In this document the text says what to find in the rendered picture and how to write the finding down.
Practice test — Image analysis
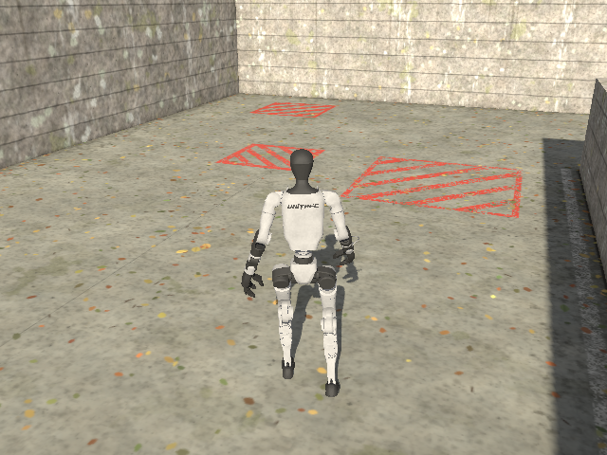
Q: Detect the right robot upper arm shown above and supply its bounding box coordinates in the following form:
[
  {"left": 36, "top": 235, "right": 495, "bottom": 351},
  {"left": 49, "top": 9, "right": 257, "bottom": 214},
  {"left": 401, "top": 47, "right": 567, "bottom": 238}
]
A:
[{"left": 322, "top": 190, "right": 349, "bottom": 241}]

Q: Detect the robot left forearm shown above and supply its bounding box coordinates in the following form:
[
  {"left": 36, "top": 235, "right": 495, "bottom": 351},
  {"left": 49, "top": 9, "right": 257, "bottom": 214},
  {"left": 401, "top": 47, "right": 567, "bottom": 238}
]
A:
[{"left": 244, "top": 229, "right": 266, "bottom": 275}]

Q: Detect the robot right forearm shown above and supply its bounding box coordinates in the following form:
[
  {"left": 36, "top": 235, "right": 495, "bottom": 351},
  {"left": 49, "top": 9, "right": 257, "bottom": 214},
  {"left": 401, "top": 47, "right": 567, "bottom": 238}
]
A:
[{"left": 340, "top": 226, "right": 354, "bottom": 254}]

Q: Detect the right robot hand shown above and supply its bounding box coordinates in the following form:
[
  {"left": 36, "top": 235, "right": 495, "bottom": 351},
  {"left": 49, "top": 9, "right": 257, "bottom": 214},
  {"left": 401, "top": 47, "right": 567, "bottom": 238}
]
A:
[{"left": 333, "top": 249, "right": 355, "bottom": 265}]

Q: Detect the left robot upper arm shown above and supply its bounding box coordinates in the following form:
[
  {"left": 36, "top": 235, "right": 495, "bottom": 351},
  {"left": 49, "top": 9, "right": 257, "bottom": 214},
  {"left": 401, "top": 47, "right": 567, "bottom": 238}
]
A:
[{"left": 256, "top": 191, "right": 283, "bottom": 245}]

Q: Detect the left robot hand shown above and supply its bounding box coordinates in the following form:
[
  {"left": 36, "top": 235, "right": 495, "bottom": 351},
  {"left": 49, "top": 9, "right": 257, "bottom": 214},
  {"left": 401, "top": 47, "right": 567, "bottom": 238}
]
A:
[{"left": 241, "top": 271, "right": 264, "bottom": 298}]

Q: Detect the right robot thigh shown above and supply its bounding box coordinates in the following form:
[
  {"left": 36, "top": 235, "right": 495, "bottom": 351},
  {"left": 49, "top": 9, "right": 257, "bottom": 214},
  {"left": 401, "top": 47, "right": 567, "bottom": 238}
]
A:
[{"left": 317, "top": 265, "right": 337, "bottom": 334}]

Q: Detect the humanoid robot torso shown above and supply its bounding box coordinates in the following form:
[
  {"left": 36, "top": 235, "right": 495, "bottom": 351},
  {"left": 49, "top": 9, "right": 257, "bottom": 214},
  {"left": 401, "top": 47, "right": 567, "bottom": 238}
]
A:
[{"left": 281, "top": 186, "right": 324, "bottom": 284}]

